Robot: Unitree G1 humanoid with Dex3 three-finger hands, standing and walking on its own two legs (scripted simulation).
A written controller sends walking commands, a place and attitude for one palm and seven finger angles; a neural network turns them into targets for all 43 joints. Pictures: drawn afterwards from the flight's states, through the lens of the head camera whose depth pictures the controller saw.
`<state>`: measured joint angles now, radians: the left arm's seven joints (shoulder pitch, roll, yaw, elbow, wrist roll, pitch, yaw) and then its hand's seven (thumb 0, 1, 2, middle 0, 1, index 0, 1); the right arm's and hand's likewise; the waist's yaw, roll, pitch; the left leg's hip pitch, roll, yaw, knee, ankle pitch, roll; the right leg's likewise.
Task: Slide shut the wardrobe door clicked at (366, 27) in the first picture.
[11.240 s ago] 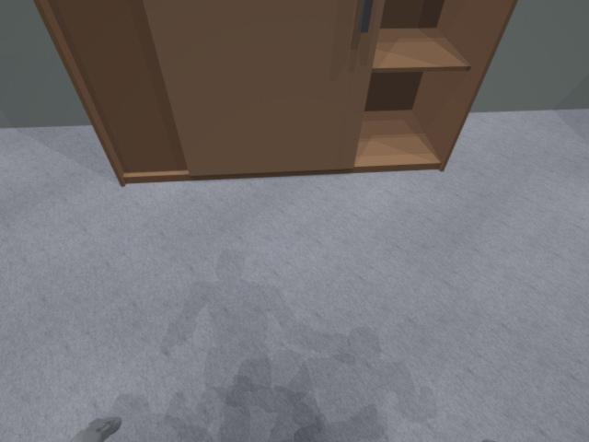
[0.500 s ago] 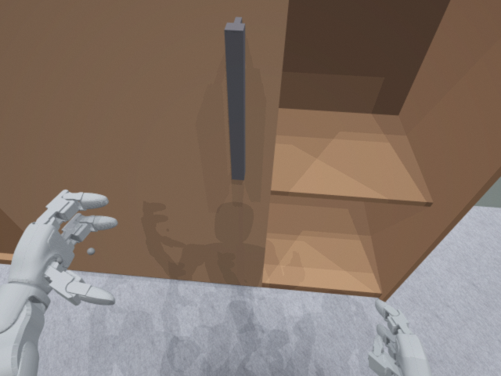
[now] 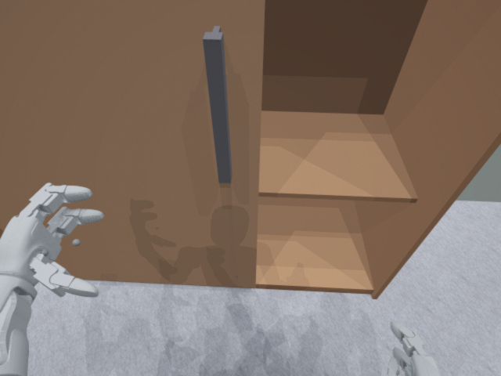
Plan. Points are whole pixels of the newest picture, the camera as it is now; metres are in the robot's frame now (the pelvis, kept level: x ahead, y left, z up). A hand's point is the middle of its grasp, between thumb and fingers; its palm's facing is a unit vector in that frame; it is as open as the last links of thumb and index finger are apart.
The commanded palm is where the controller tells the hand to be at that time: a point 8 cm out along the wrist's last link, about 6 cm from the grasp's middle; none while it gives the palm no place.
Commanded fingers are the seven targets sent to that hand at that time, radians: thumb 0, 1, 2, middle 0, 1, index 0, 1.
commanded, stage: raise the hand with hooked fingers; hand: left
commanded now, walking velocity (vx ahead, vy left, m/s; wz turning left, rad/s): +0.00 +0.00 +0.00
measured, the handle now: (221, 115) +0.54 +0.10 +0.14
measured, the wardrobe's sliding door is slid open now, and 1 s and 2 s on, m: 0.48 0.48 0.48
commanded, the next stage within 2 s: move the hooked fingers beside the handle in 0.22 s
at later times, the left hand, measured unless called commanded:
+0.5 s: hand (89, 232) +0.28 +0.26 +0.11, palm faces +0.06 -1.00 -0.04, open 14.0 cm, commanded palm +0.26 +0.30 +0.11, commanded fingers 0.00 -0.50 0.30 -0.30 -1.20 -0.30 -1.20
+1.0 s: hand (139, 197) +0.36 +0.21 +0.10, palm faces +0.02 -1.00 -0.03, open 14.0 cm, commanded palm +0.33 +0.26 +0.10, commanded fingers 0.00 -0.50 0.30 -0.30 -1.20 -0.30 -1.20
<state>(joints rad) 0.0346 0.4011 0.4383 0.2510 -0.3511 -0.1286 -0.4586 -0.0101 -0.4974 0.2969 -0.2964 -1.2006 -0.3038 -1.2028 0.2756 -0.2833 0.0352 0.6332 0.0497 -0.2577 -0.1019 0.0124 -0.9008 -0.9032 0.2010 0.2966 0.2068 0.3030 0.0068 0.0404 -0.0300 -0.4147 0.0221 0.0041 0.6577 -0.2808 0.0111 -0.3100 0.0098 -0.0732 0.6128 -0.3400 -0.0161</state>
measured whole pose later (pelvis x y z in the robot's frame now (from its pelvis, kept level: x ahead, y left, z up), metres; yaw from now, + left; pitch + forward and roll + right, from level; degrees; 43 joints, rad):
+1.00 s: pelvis +0.01 +0.00 +0.00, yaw +0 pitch +4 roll -1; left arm -0.22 0.32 0.30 0.41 -0.26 -0.15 -0.29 -0.01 -0.50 0.30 -0.30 -1.20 -0.30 -1.20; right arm 0.27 -0.26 0.03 0.67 0.05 -0.20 -0.08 0.01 -0.90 -0.90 0.20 0.30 0.21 0.30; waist -0.01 0.04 -0.04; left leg -0.43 0.02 0.01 0.64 -0.29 0.01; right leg -0.34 0.00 -0.06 0.63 -0.36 -0.02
